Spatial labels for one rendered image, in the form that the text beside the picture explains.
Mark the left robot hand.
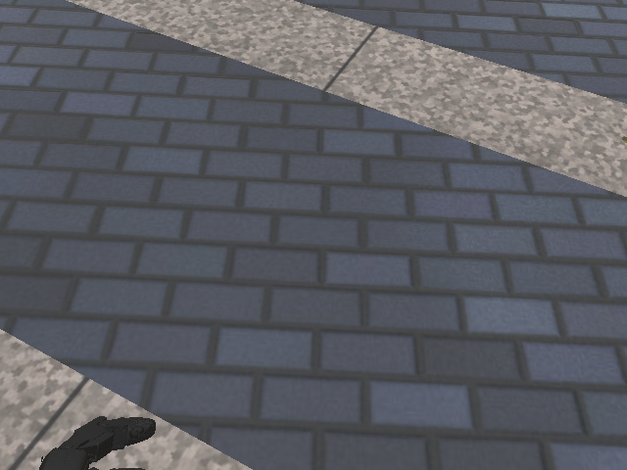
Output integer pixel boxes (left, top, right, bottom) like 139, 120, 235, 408
39, 416, 156, 470

